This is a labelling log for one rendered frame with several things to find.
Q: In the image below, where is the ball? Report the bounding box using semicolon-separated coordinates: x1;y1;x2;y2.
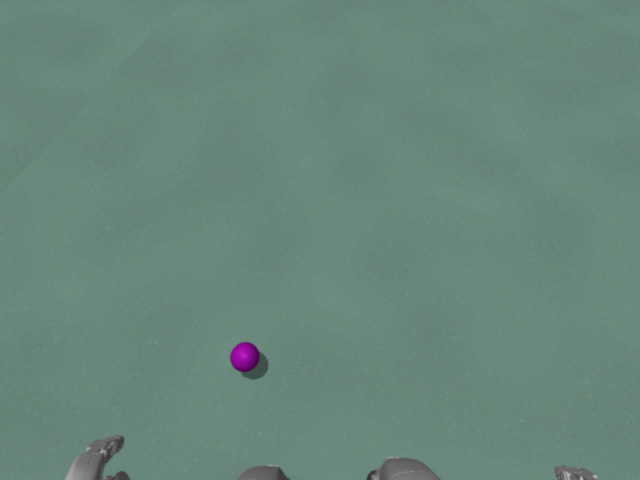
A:
230;342;259;372

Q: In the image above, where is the left robot hand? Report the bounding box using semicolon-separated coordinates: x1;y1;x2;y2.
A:
65;435;130;480

